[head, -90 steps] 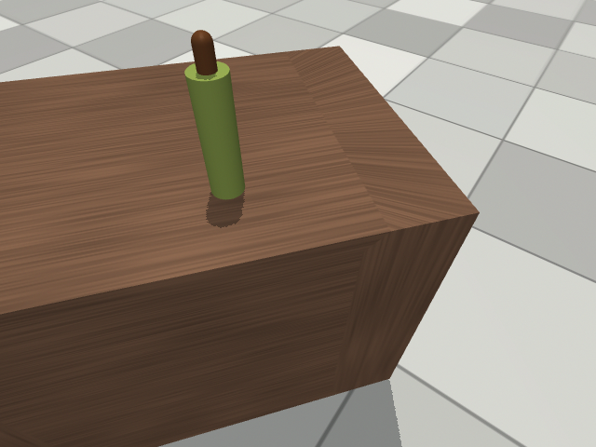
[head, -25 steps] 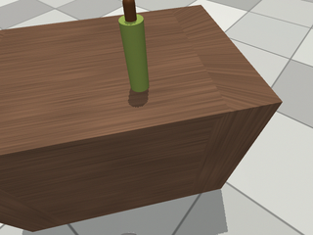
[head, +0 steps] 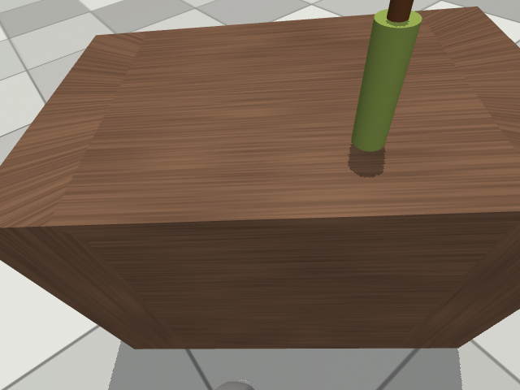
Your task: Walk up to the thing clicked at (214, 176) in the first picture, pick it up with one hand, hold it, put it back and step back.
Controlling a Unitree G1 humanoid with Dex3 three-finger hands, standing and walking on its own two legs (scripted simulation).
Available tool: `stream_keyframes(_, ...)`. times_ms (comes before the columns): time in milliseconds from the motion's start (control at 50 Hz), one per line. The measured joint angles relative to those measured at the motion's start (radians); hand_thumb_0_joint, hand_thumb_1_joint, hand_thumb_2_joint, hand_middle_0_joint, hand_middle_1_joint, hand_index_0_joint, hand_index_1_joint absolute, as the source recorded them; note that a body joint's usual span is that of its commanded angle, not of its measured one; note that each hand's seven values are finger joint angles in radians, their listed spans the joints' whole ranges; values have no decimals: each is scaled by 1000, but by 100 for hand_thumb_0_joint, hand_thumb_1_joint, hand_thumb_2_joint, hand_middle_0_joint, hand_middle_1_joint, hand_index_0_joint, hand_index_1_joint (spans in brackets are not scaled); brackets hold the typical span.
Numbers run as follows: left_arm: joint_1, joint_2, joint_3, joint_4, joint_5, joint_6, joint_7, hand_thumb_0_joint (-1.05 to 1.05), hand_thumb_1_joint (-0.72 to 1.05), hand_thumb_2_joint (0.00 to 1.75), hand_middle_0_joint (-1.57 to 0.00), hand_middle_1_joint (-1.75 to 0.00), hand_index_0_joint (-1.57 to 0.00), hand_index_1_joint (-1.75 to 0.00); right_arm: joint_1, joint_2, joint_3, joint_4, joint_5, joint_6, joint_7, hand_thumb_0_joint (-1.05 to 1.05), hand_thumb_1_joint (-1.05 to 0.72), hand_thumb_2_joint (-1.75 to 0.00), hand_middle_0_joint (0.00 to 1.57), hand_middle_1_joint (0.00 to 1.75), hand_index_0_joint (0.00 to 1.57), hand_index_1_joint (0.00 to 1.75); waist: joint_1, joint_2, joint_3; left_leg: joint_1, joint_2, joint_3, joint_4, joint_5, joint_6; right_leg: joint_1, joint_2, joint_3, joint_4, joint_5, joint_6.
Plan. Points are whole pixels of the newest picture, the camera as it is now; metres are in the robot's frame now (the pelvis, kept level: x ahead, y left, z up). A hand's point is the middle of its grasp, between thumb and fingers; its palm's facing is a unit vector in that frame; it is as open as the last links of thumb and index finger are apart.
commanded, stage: walk up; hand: right
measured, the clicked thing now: (384, 74) +0.55 -0.19 +0.18
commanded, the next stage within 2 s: stand in 1.88 s
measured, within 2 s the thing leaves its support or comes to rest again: neither
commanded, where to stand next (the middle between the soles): +0.07 +0.03 m, yaw +0 degrees
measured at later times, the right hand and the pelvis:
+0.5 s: hand out of the picture +0.14 -0.18 -0.12, palm faces -0.08 +0.89 -0.44, open 7.4 cm; pelvis +0.02 +0.08 +0.01, yaw +2 degrees
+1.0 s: hand out of the picture +0.07 -0.22 -0.14, palm faces -0.05 +0.92 -0.38, open 7.4 cm; pelvis +0.00 +0.05 +0.02, yaw +2 degrees
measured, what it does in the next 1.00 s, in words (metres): steps on the spot: left foot, then right foot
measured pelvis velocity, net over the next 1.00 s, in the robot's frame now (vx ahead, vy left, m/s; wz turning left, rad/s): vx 0.00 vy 0.05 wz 0.03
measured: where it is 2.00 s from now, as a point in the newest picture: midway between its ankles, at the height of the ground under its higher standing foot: outside the picture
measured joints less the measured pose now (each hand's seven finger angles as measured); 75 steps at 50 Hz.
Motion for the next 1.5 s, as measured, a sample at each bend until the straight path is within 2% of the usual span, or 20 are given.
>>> stream_keyframes(40,6,-16,-1,-1,2,5,-5,0,90,89,-21,-30,-21,-30,0,-3,1,15,6,-12,-1,1,-91,-90,20,30,21,30,13,10,-3,-22,12,2,93,22,-14,26,-16,-3,-45,17,10)
stream_keyframes(80,11,-22,2,-10,6,4,-14,0,90,89,-21,-30,-21,-30,2,-5,6,27,8,-28,0,1,-91,-90,20,30,21,30,22,6,-6,-15,45,18,86,30,-28,42,-36,-4,-79,31,20)
stream_keyframes(160,12,-2,10,-39,14,6,-34,0,90,89,-21,-30,-21,-30,-1,-4,15,53,10,-53,0,1,-91,-90,20,30,21,30,34,-32,-6,72,114,69,-172,6,-34,37,-82,-5,-66,19,39)
stream_keyframes(200,7,15,12,-47,5,17,-42,0,90,89,-21,-30,-21,-30,-4,-6,18,64,10,-77,-7,1,-91,-90,21,30,21,30,35,-56,-5,140,119,93,-352,122,-32,10,-108,2,-1,-16,49)
stream_keyframes(220,-6,25,15,-42,-3,27,-43,0,90,89,-21,-30,-21,-30,-13,1,17,75,6,-91,-16,1,-91,-90,21,30,21,30,37,-85,7,148,99,107,-355,153,-29,-6,-129,24,48,-34,41)
stream_keyframes(240,-19,28,17,-31,-11,41,-41,0,90,89,-21,-30,-21,-30,-20,8,21,83,3,-101,-24,1,-91,-90,20,30,21,30,40,-101,12,143,90,114,-330,138,-23,-20,-119,66,85,-77,31)
stream_keyframes(280,-41,30,12,-4,-22,68,-37,0,90,89,-21,-30,-21,-30,-26,21,37,93,8,-117,-31,1,-91,-90,20,30,21,30,27,-109,4,135,92,102,-303,113,-8,-43,-58,133,166,-171,20)
stream_keyframes(340,-71,39,8,22,-37,79,-35,0,90,89,-21,-30,-20,-30,-36,45,58,96,12,-139,-45,1,-91,-90,21,30,21,30,21,-139,-2,150,93,101,-323,116,-1,-67,-5,182,237,-174,7)
stream_keyframes(500,-140,20,-6,51,-31,89,-52,0,90,89,-21,-30,-20,-30,-80,48,68,79,14,-161,-69,1,-90,-90,21,30,21,30,9,-149,15,159,111,116,-348,131,2,-43,23,154,156,-132,4)
stream_keyframes(580,-159,12,-3,52,-24,85,-62,0,90,89,-21,-30,-20,-30,-85,31,67,76,16,-155,-75,1,-90,-90,21,30,21,30,1,-132,14,135,124,121,-322,123,-10,15,29,120,26,-89,-6)
stream_keyframes(600,-161,9,-1,54,-21,80,-63,0,90,89,-21,-30,-20,-30,-85,25,67,80,17,-151,-75,1,-90,-90,21,30,21,30,1,-124,13,126,130,121,-306,116,-16,37,34,116,-29,-29,2)
stream_keyframes(640,-168,-5,-2,61,-14,69,-65,0,90,89,-21,-30,-20,-30,-92,14,63,97,25,-141,-77,1,-90,-90,21,30,21,30,-10,-88,20,121,151,101,-289,113,-23,51,55,98,-48,-5,26)
stream_keyframes(680,-166,-7,-8,61,-15,65,-73,0,90,89,-21,-30,-20,-30,-89,13,62,119,27,-135,-78,1,-90,-90,21,30,21,30,-14,-89,11,132,138,102,-305,95,-16,45,46,100,-36,-15,29)
stream_keyframes(760,-174,-16,-16,69,-17,72,-79,0,90,89,-21,-30,-20,-30,-75,13,64,167,19,-145,-69,1,-90,-90,21,30,21,30,-19,-101,-6,167,115,115,-380,163,-30,46,22,114,-37,-14,36)
stream_keyframes(920,-199,-10,-12,98,-23,70,-85,0,90,89,-21,-30,-20,-30,-58,30,82,241,12,-149,-57,1,-90,-90,21,30,21,30,-23,-105,-30,199,134,105,-456,206,-46,78,41,103,-112,32,18)
stream_keyframes(1200,-217,-37,-14,169,-28,73,-87,0,90,89,-21,-30,-20,-30,-86,40,89,301,8,-155,-56,1,-91,-90,21,30,21,30,-19,-106,-57,258,146,105,-586,276,-52,143,52,102,-257,112,20)
stream_keyframes(1500,-195,-33,-9,218,-27,75,-86,0,90,89,-21,-30,-20,-30,-125,51,89,316,9,-158,-57,1,-91,-90,21,30,21,30,-2,-110,-68,279,141,115,-636,299,-43,164,46,111,-315,142,31)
